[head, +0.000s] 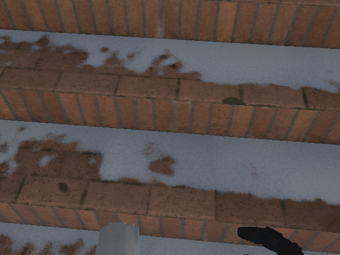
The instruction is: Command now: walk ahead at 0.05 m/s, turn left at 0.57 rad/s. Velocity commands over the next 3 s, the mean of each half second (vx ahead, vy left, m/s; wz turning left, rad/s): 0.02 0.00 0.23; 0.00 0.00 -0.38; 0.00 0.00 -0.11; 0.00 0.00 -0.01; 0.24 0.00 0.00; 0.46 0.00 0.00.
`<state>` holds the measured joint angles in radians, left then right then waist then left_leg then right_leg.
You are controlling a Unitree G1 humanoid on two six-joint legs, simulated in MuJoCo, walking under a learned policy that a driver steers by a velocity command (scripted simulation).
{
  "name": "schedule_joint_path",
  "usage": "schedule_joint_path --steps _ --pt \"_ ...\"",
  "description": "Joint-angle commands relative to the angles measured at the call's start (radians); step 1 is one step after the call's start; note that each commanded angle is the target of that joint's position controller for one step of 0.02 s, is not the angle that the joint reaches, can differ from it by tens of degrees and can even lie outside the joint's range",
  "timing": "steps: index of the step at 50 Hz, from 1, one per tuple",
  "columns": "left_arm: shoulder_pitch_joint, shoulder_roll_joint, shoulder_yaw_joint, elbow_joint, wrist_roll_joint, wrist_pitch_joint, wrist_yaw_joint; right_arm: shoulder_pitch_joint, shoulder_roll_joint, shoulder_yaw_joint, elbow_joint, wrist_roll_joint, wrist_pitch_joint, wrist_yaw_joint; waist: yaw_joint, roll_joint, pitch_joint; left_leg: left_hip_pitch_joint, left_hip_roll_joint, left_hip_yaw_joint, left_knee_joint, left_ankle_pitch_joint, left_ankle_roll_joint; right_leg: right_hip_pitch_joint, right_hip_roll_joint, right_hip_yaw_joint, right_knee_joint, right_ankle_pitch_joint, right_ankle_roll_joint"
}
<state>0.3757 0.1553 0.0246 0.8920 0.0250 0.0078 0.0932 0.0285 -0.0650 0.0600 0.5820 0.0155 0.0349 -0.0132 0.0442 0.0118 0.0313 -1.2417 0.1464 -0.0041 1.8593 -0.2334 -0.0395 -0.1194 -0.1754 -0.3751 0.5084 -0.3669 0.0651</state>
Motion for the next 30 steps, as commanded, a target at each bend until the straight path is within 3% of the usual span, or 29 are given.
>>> schedule_joint_path --steps 1,2,3,4,5,6,7,8,9,10,11,12,13,14,16,17,19,20,22,23,24,25,26,30 --pt "-0.031 0.325 0.099 -0.087 -0.032 0.026 0.019 -0.217 -0.007 0.008 -0.184 0.026 -0.016 0.029 -0.028 -0.183 -0.042 0.146 0.035 0.077 -0.456 -0.38 0.043 0.074 -0.225 0.152 -0.317 0.403 -0.198" --pt "-0.025 0.338 0.112 -0.103 -0.055 0.038 0.022 -0.22 -0.06 -0.012 -0.174 0.03 -0.014 0.038 -0.013 -0.16 -0.044 0.28 0.017 0.114 -0.576 -0.387 0.05 0.056 -0.232 0.153 -0.305 0.5 -0.209" --pt "0.005 0.347 0.114 -0.084 -0.064 0.04 0.009 -0.144 -0.105 -0.031 -0.138 0.023 -0.01 0.044 -0.027 -0.12 -0.047 0.416 -0.05 0.245 -0.653 -0.312 0.073 0.054 -0.228 0.106 -0.31 0.61 -0.226" --pt "0.025 0.326 0.101 -0.068 -0.072 0.024 -0.012 -0.043 -0.155 -0.06 -0.1 0.007 -0.023 0.054 -0.071 -0.135 -0.086 0.532 -0.111 0.217 -0.756 -0.182 0.123 0.098 -0.19 0.089 -0.206 1.044 -0.201" --pt "0.023 0.227 0.062 -0.082 -0.026 0.009 -0.02 0.14 -0.271 -0.114 -0.044 0.002 -0.032 0.048 -0.146 -0.056 -0.238 0.828 -0.144 -0.028 -0.74 -0.005 0.258 -0.078 -0.059 0.047 0.139 1.368 -0.121" --pt "-0.028 0.225 0.044 -0.146 -0.033 -0.034 -0.045 0.31 -0.407 -0.155 -0.036 -0.017 -0.033 0.031 -0.212 0.218 -0.433 1.134 0.029 -0.455 -1.066 0.067 0.393 -0.316 0.069 0.117 0.497 0.887 -0.035" --pt "-0.078 0.186 0.033 -0.146 -0.041 -0.065 -0.082 0.261 -0.456 -0.163 -0.045 -0.055 -0.032 0.007 -0.162 0.336 -0.584 1.212 0.128 -0.773 -1.389 -0.041 0.451 -0.419 0.221 0.342 0.912 0.006 -0.002" --pt "-0.061 0.136 0.034 -0.105 -0.074 -0.066 -0.103 0.209 -0.404 -0.135 -0.037 -0.066 -0.04 0.005 -0.117 0.219 -0.61 1.183 0.16 -0.709 -1.41 -0.165 0.372 -0.48 0.202 0.495 1.135 -0.007 -0.019" --pt "-0.098 0.11 0.027 -0.123 -0.068 -0.052 -0.098 0.187 -0.321 -0.116 -0.012 -0.046 -0.042 0.017 -0.107 0.137 -0.504 1.065 0.132 -0.599 -1.352 -0.294 0.303 -0.54 0.182 0.485 1.181 0.019 -0.048" --pt "-0.145 0.097 0.024 -0.172 -0.052 -0.039 -0.076 0.119 -0.233 -0.09 0.002 -0.025 -0.055 0.029 -0.066 0.111 -0.321 0.908 0.084 -0.482 -1.27 -0.357 0.239 -0.622 0.151 0.478 1.17 0.059 -0.074" --pt "-0.156 0.09 0.016 -0.198 -0.034 -0.027 -0.057 0.095 -0.158 -0.073 0.039 -0.01 -0.069 0.035 -0.037 0.105 -0.204 0.783 0.058 -0.374 -1.204 -0.35 0.192 -0.64 0.134 0.464 1.16 0.091 -0.094" --pt "-0.151 0.085 0.008 -0.207 -0.033 -0.022 -0.054 0.085 -0.143 -0.069 0.066 -0.018 -0.081 0.038 -0.019 0.092 -0.147 0.703 0.048 -0.32 -1.188 -0.328 0.179 -0.619 0.139 0.461 1.179 0.112 -0.115" --pt "-0.151 0.079 0.003 -0.22 -0.031 -0.023 -0.055 0.106 -0.163 -0.071 0.076 -0.033 -0.092 0.041 -0.027 0.102 -0.132 0.687 0.073 -0.359 -1.246 -0.293 0.189 -0.624 0.158 0.466 1.278 0.106 -0.13" --pt "-0.153 0.074 -0.003 -0.228 -0.033 -0.023 -0.055 0.123 -0.173 -0.071 0.09 -0.04 -0.1 0.037 -0.023 0.073 -0.113 0.67 0.087 -0.379 -1.287 -0.268 0.196 -0.64 0.164 0.495 1.309 0.138 -0.146" --pt "-0.115 0.056 -0.013 -0.217 -0.041 -0.018 -0.053 0.146 -0.173 -0.067 0.113 -0.045 -0.108 0.019 -0.008 0.059 -0.083 0.678 0.08 -0.327 -1.322 -0.243 0.198 -0.705 0.196 0.528 1.331 0.213 -0.147" --pt "-0.083 0.035 -0.024 -0.221 -0.028 -0.016 -0.048 0.165 -0.176 -0.065 0.131 -0.043 -0.098 0.012 0.011 0.084 -0.095 0.718 0.067 -0.254 -1.319 -0.196 0.168 -0.743 0.196 0.555 1.265 0.264 -0.13" --pt "-0.057 0.069 -0.015 -0.203 -0.023 -0.006 -0.037 0.152 -0.158 -0.056 0.123 -0.054 -0.09 -0.002 0.012 0.091 -0.088 0.711 0.077 -0.182 -1.346 -0.181 0.171 -0.763 0.208 0.539 1.219 0.325 -0.078" --pt "-0.085 0.051 -0.017 -0.21 -0.023 -0.002 -0.025 0.125 -0.131 -0.047 0.105 -0.063 -0.078 -0.015 -0.001 0.096 -0.096 0.71 0.093 -0.174 -1.372 -0.165 0.177 -0.75 0.196 0.564 1.176 0.316 -0.038" --pt "-0.124 0.073 -0.013 -0.231 -0.026 0.013 -0.002 0.113 -0.165 -0.052 0.086 -0.061 -0.058 -0.041 -0.019 0.138 -0.084 0.74 0.098 -0.132 -1.46 -0.157 0.216 -0.732 0.185 0.503 1.06 0.255 0.03" --pt "-0.149 0.086 -0.008 -0.247 -0.025 0.018 0.003 0.129 -0.194 -0.06 0.077 -0.056 -0.051 -0.057 -0.037 0.132 -0.083 0.775 0.117 -0.144 -1.476 -0.152 0.238 -0.747 0.177 0.485 1.053 0.236 0.058" --pt "-0.148 0.116 0.008 -0.236 -0.024 0.017 -0.002 0.115 -0.196 -0.063 0.055 -0.058 -0.063 -0.063 -0.057 0.101 -0.118 0.823 0.151 -0.156 -1.506 -0.062 0.256 -0.723 0.162 0.476 1.057 0.231 0.065" --pt "-0.126 0.113 0.009 -0.248 -0.012 0.025 -0.011 0.125 -0.223 -0.075 0.049 -0.036 -0.063 -0.074 -0.052 0.08 -0.117 0.864 0.172 -0.179 -1.515 -0.046 0.273 -0.72 0.143 0.478 1.038 0.209 0.071" --pt "-0.132 0.103 0.01 -0.254 -0.018 0.033 -0.015 0.145 -0.235 -0.081 0.047 -0.025 -0.061 -0.083 -0.065 0.084 -0.106 0.901 0.188 -0.176 -1.528 -0.044 0.282 -0.741 0.133 0.479 1.024 0.182 0.072" --pt "-0.168 0.07 0.0 -0.296 -0.019 0.044 -0.033 0.134 -0.26 -0.109 0.019 -0.018 -0.042 -0.103 -0.074 0.097 -0.085 0.985 0.176 -0.07 -1.543 -0.081 0.255 -0.673 0.085 0.403 0.727 0.09 0.048"
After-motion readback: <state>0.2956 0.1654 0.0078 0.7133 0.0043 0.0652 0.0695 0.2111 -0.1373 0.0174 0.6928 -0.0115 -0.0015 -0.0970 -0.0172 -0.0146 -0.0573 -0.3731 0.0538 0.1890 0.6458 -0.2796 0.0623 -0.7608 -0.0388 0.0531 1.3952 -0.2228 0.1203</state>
